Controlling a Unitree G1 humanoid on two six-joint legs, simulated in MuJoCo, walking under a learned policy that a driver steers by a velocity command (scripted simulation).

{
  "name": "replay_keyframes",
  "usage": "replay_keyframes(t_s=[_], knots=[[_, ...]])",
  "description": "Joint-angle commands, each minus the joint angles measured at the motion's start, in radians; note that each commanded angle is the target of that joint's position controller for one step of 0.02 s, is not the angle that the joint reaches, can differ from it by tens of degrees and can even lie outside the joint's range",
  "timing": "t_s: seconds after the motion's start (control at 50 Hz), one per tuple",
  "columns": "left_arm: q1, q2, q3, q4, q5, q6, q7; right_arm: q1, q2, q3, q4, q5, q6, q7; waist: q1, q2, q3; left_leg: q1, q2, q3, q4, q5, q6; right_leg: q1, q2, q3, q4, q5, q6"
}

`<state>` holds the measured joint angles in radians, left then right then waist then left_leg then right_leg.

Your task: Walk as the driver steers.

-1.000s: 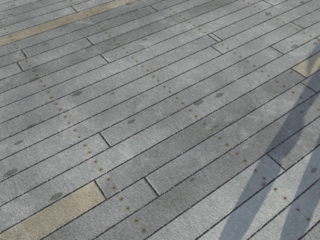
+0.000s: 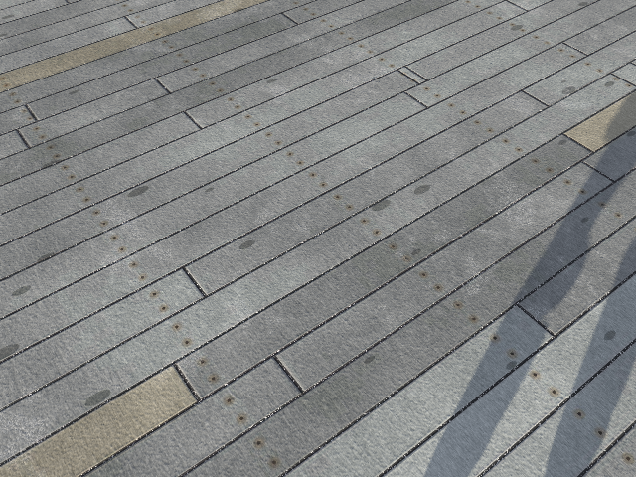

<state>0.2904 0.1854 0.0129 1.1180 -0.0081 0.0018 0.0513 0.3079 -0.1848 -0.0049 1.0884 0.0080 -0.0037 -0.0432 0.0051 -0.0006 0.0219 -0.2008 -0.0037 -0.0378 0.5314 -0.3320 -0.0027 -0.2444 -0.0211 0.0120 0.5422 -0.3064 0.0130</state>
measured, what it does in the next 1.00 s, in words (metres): walks ahead: left foot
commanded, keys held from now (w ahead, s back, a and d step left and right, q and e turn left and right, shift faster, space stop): w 1.00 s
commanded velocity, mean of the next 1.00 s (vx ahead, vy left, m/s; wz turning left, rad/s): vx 0.41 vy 0.00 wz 0.00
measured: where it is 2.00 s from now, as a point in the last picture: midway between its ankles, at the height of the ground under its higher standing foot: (342, 276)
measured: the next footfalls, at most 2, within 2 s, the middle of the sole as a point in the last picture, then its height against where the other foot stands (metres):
left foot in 0.62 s outside the picture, level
right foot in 1.18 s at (391, 383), level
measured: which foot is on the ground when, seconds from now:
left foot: down 0.00-0.22, up 0.24-0.60, down 0.62-1.00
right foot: down 0.00-0.64, up 0.66-1.00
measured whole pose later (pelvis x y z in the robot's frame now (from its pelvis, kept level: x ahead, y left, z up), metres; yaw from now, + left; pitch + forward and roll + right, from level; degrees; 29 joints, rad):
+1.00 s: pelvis +0.45 +0.02 +0.01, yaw +0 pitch +1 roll +2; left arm 0.12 0.25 0.06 0.86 -0.01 -0.09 0.01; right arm 0.38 -0.24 -0.04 1.01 0.01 -0.10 0.00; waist -0.07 -0.03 -0.01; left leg -0.03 -0.08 0.05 0.20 -0.19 0.06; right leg -0.70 -0.14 0.04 0.71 0.07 -0.01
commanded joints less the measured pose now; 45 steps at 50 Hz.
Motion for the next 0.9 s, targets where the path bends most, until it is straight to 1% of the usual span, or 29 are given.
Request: replay_keyframes(t_s=[0.02,0.1,0.14,0.18,0.2,0.22,0.24,0.26,0.28,0.3,0.32,0.34,0.38,0.42,0.46,0.5,0.54,0.58,0.6,0.62,0.64,0.66,0.68,0.7,0.72,0.76,0.8,0.86,0.9], knots=[[0.056,0.104,0.020,-0.026,-0.008,-0.016,0.004,0.063,-0.112,-0.024,-0.028,0.010,-0.013,-0.006,-0.004,0.011,0.140,-0.174,0.014,-0.032,-0.134,-0.418,0.079,-0.097,0.013,0.003,-0.090,-0.403,-0.067],[0.048,0.073,0.019,-0.054,-0.015,-0.069,-0.020,0.128,-0.124,-0.036,-0.029,0.023,-0.055,0.011,-0.026,0.064,0.134,-0.102,0.101,-0.169,-0.171,-0.419,0.142,-0.170,0.008,0.011,0.002,-0.296,-0.085],[0.022,0.043,0.013,-0.078,-0.019,-0.095,-0.034,0.168,-0.161,-0.048,-0.025,0.029,-0.066,0.019,-0.034,0.147,0.129,-0.039,0.191,-0.321,-0.255,-0.451,0.196,-0.217,0.040,-0.044,0.110,-0.178,-0.078],[0.045,0.039,0.012,-0.082,-0.025,-0.115,-0.044,0.134,-0.175,-0.053,-0.045,0.031,-0.071,0.023,-0.002,0.167,0.147,-0.080,0.241,-0.398,-0.279,-0.398,0.220,-0.160,0.037,-0.046,0.106,-0.124,-0.106],[0.114,0.039,0.015,-0.063,-0.028,-0.122,-0.047,0.076,-0.174,-0.051,-0.068,0.031,-0.073,0.025,0.044,0.160,0.151,-0.140,0.219,-0.351,-0.230,-0.309,0.200,-0.060,0.034,-0.034,0.033,-0.107,-0.119],[0.230,0.066,0.025,-0.025,-0.026,-0.128,-0.051,-0.025,-0.154,-0.046,-0.108,0.035,-0.080,0.026,0.106,0.102,0.145,-0.229,0.145,-0.218,-0.108,-0.132,0.152,0.073,0.019,0.018,-0.048,-0.084,-0.133],[0.394,0.172,0.060,0.026,-0.031,-0.134,-0.052,-0.100,-0.098,-0.033,-0.152,0.030,-0.100,0.030,0.160,-0.134,0.108,-0.426,-0.007,0.006,0.234,0.101,0.067,0.313,-0.093,0.256,-0.168,0.007,-0.193],[0.515,0.254,0.080,0.043,-0.019,-0.133,-0.061,-0.093,-0.080,-0.028,-0.173,0.018,-0.127,0.032,0.182,-0.345,0.030,-0.641,-0.069,0.057,0.561,-0.108,0.025,0.517,-0.304,0.608,-0.280,0.188,-0.282],[0.448,0.175,0.053,0.021,0.002,-0.135,-0.060,-0.098,-0.104,-0.033,-0.177,0.027,-0.140,0.041,0.127,-0.209,0.042,-0.733,-0.017,-0.036,0.725,-0.191,0.049,0.512,-0.350,0.644,-0.271,0.240,-0.290],[0.383,0.143,0.043,-0.003,0.008,-0.133,-0.061,-0.118,-0.098,-0.032,-0.186,0.042,-0.146,0.051,0.098,-0.133,0.077,-0.799,0.019,-0.044,0.826,-0.154,0.070,0.498,-0.339,0.565,-0.264,0.290,-0.283],[0.347,0.130,0.033,-0.016,0.007,-0.127,-0.062,-0.153,-0.100,-0.034,-0.202,0.046,-0.150,0.056,0.085,-0.079,0.095,-0.863,0.053,-0.022,0.850,-0.103,0.082,0.498,-0.319,0.472,-0.284,0.326,-0.273],[0.330,0.098,0.019,-0.020,0.002,-0.115,-0.063,-0.188,-0.108,-0.041,-0.216,0.034,-0.152,0.058,0.078,-0.039,0.106,-0.863,0.085,-0.002,0.806,-0.048,0.090,0.476,-0.280,0.363,-0.301,0.417,-0.232],[0.311,0.064,0.003,-0.027,0.005,-0.095,-0.051,-0.188,-0.077,-0.039,-0.232,0.028,-0.136,0.070,0.047,-0.075,0.105,-0.782,0.116,0.032,0.700,0.026,0.071,0.388,-0.228,0.262,-0.367,0.391,-0.200],[0.234,0.086,0.001,-0.067,0.012,-0.087,-0.031,-0.233,-0.043,-0.024,-0.260,0.021,-0.123,0.081,0.022,-0.068,0.129,-0.628,0.097,0.076,0.481,0.157,0.040,0.208,-0.162,0.138,-0.427,0.371,-0.180],[0.217,0.148,0.013,-0.091,0.005,-0.093,-0.016,-0.326,-0.035,-0.014,-0.300,0.013,-0.114,0.081,0.030,-0.087,0.128,-0.395,0.057,0.104,0.230,0.319,0.020,0.048,-0.126,0.070,-0.490,0.320,-0.171],[0.253,0.192,0.030,-0.082,-0.011,-0.102,-0.012,-0.375,-0.074,-0.022,-0.329,0.021,-0.104,0.079,0.025,-0.114,0.135,-0.328,0.037,0.094,0.130,0.358,0.027,0.086,-0.172,0.081,-0.522,0.312,-0.179],[0.263,0.187,0.038,-0.077,-0.019,-0.099,-0.013,-0.391,-0.120,-0.035,-0.344,0.025,-0.104,0.080,0.009,-0.107,0.133,-0.325,0.025,0.081,0.037,0.356,0.055,0.208,-0.203,0.073,-0.467,0.443,-0.162],[0.255,0.204,0.049,-0.082,0.000,-0.083,-0.017,-0.292,-0.170,-0.062,-0.324,0.024,-0.106,0.080,-0.054,-0.135,0.029,-0.196,-0.018,0.101,0.038,0.303,0.091,0.313,-0.217,0.047,-0.278,0.815,-0.132],[0.247,0.196,0.048,-0.088,0.012,-0.070,-0.020,-0.138,-0.205,-0.084,-0.277,0.029,-0.103,0.076,-0.127,-0.140,-0.066,-0.022,-0.049,0.120,0.049,0.273,0.119,0.300,-0.189,0.017,-0.086,0.952,-0.113],[0.233,0.182,0.040,-0.108,0.020,-0.065,-0.024,0.025,-0.246,-0.102,-0.233,0.030,-0.097,0.069,-0.198,-0.121,-0.163,0.239,0.021,0.045,0.062,0.259,0.157,0.136,-0.152,0.002,0.163,0.841,-0.084],[0.354,0.039,0.004,-0.131,0.029,-0.079,-0.037,0.161,-0.355,-0.125,-0.204,-0.003,-0.092,0.065,-0.145,0.158,-0.352,0.613,0.307,-0.414,0.006,0.088,0.311,-0.221,0.014,-0.013,0.597,0.298,-0.029],[0.377,0.010,-0.007,-0.114,-0.004,-0.113,-0.048,0.163,-0.306,-0.106,-0.191,-0.009,-0.094,0.075,-0.129,0.288,-0.458,0.642,0.417,-0.817,-0.250,-0.057,0.383,-0.365,0.099,0.126,0.826,-0.230,-0.031],[0.252,0.112,0.020,-0.153,-0.036,-0.134,-0.052,0.053,-0.231,-0.086,-0.198,0.003,-0.100,0.078,-0.107,0.207,-0.253,0.483,0.368,-0.702,-0.280,-0.103,0.312,-0.470,0.027,0.137,0.902,-0.190,-0.057],[0.142,0.150,0.027,-0.186,-0.045,-0.142,-0.050,-0.045,-0.185,-0.073,-0.216,0.008,-0.104,0.078,-0.084,0.103,-0.134,0.300,0.335,-0.520,-0.286,-0.028,0.269,-0.468,-0.031,0.102,0.872,-0.095,-0.073],[0.096,0.156,0.035,-0.194,-0.034,-0.138,-0.040,-0.119,-0.163,-0.064,-0.226,0.000,-0.111,0.083,-0.046,0.018,-0.074,0.134,0.295,-0.388,-0.313,0.093,0.244,-0.410,-0.079,0.083,0.806,-0.015,-0.076],[0.133,0.124,0.045,-0.189,-0.017,-0.106,-0.031,-0.163,-0.131,-0.054,-0.213,-0.017,-0.118,0.090,0.023,0.065,-0.044,-0.035,0.226,-0.240,-0.368,0.159,0.225,-0.287,-0.129,0.085,0.708,0.040,-0.076],[0.140,0.099,0.046,-0.194,-0.013,-0.086,-0.027,-0.130,-0.140,-0.056,-0.185,-0.013,-0.122,0.085,0.041,0.075,-0.013,-0.099,0.211,-0.176,-0.417,0.170,0.249,-0.281,-0.137,0.063,0.647,0.048,-0.064],[0.000,0.130,0.058,-0.248,0.002,-0.082,-0.022,-0.070,-0.182,-0.064,-0.161,-0.011,-0.124,0.061,0.019,0.048,0.040,-0.076,0.215,-0.142,-0.457,0.192,0.263,-0.411,-0.155,0.057,0.491,0.184,-0.030],[-0.080,0.127,0.059,-0.273,0.005,-0.088,-0.028,-0.029,-0.194,-0.065,-0.152,-0.008,-0.117,0.048,-0.003,0.035,0.044,-0.021,0.209,-0.116,-0.457,0.229,0.248,-0.459,-0.149,0.049,0.357,0.300,-0.022]])
Keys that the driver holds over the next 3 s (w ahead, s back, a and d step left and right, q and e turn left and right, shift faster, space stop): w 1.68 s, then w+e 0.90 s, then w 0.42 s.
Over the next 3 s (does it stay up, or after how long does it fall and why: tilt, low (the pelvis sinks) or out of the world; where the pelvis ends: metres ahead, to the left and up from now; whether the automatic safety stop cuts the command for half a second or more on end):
stays up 1.57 -0.15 0.01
